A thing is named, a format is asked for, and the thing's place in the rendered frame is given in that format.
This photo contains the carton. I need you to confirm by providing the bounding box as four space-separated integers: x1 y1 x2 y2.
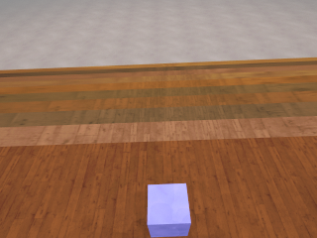
147 183 191 238

